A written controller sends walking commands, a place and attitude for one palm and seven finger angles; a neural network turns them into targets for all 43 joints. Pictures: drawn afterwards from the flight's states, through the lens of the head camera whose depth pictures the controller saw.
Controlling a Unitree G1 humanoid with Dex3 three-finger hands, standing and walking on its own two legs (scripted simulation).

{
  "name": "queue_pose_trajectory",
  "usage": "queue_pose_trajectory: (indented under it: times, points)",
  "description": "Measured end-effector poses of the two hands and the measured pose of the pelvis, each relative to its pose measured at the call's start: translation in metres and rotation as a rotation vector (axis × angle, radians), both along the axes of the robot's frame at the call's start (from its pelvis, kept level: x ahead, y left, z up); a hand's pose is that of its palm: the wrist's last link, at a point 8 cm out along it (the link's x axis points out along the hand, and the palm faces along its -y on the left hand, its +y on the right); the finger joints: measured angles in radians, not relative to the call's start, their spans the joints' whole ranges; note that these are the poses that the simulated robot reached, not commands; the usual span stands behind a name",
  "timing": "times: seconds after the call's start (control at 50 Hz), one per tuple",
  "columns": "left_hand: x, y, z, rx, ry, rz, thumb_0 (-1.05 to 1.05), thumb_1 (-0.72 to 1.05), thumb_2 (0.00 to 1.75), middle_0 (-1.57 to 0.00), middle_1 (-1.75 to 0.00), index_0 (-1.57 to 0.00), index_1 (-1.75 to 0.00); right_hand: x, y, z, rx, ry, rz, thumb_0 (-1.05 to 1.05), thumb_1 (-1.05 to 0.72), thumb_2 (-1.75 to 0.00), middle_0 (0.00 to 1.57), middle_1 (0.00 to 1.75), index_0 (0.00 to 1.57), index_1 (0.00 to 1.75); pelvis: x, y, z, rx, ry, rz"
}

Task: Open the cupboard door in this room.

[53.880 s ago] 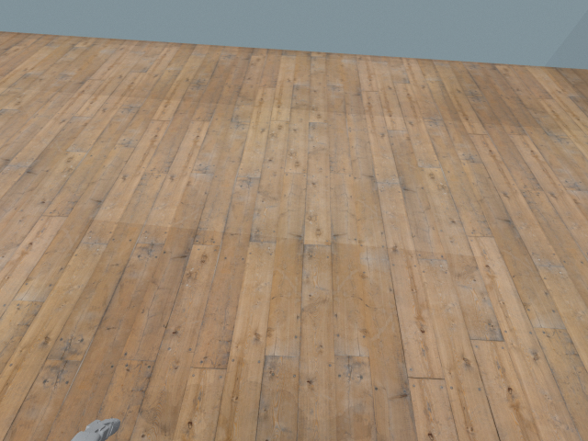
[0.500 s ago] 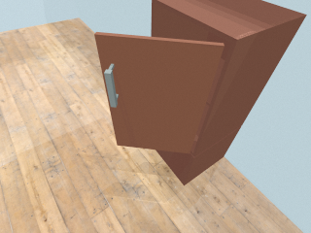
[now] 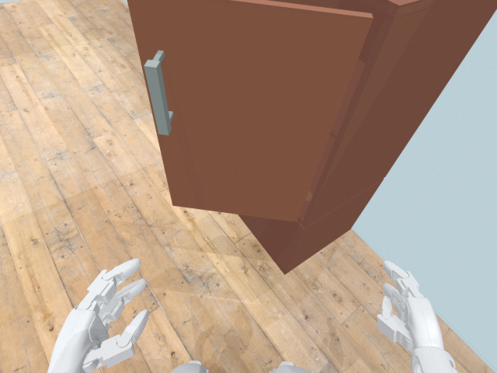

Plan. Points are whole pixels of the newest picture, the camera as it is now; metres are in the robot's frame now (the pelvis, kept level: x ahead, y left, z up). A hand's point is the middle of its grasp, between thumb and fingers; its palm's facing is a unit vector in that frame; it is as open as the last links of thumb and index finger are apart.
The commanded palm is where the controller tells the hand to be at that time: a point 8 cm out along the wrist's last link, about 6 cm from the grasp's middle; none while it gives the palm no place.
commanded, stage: raise the hand with hooked fingers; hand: left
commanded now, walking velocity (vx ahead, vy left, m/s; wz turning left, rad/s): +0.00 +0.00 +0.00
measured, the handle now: (162, 94) +0.57 +0.21 +0.12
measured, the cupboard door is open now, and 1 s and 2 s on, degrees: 49 49 49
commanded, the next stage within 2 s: move the hooked fingers beside the handle in 1.66 s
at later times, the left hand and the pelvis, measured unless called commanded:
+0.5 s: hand (75, 271) +0.23 +0.25 +0.08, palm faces +0.06 -0.99 -0.08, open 11.7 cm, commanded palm +0.20 +0.29 +0.08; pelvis +0.01 +0.01 +0.01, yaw +1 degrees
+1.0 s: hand (47, 227) +0.27 +0.29 +0.11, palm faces +0.00 -1.00 -0.06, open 13.9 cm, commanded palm +0.25 +0.34 +0.13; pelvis +0.01 +0.03 +0.03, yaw +1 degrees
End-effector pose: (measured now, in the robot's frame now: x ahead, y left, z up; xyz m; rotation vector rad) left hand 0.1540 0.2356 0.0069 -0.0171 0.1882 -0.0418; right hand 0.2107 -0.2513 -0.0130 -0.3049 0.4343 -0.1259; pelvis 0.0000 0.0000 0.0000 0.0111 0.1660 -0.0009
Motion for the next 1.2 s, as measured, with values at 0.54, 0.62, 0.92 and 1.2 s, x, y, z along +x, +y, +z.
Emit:
queue_pose_trajectory:
  times: [0.54, 0.62, 0.92, 1.2]
  points:
    - [0.051, 0.068, 0.076, 0.108, -0.149, 0.083, 0.0, -0.04, 0.49, -0.27, -0.9, -0.26, -0.9, -0.067, 0.012, -0.05, 0.049, 0.274, -0.091, 0.01, -0.9, -0.9, 0.21, 0.3, 0.21, 0.3, 0.008, 0.012, 0.01, -0.036, 0.021, 0.027]
    - [0.057, 0.065, 0.066, 0.088, -0.104, 0.001, 0.0, -0.13, 0.45, -0.27, -0.96, -0.27, -0.96, -0.059, 0.009, -0.041, 0.014, 0.242, -0.084, 0.01, -0.9, -0.9, 0.2, 0.3, 0.21, 0.3, 0.006, 0.017, 0.012, -0.04, 0.01, 0.028]
    - [0.092, 0.105, 0.107, 0.085, -0.138, 0.044, -0.01, -0.44, 0.32, -0.3, -1.16, -0.29, -1.16, -0.031, 0.047, -0.017, 0.069, 0.14, -0.007, 0.01, -0.9, -0.9, 0.21, 0.3, 0.21, 0.3, 0.01, 0.025, 0.027, -0.043, -0.051, 0.03]
    - [0.126, 0.131, 0.134, 0.059, -0.181, 0.055, -0.01, -0.5, 0.3, -0.3, -1.19, -0.3, -1.2, -0.047, 0.038, -0.02, 0.034, 0.231, -0.037, 0.01, -0.9, -0.9, 0.21, 0.3, 0.21, 0.31, 0.013, 0.024, 0.036, -0.041, -0.068, 0.028]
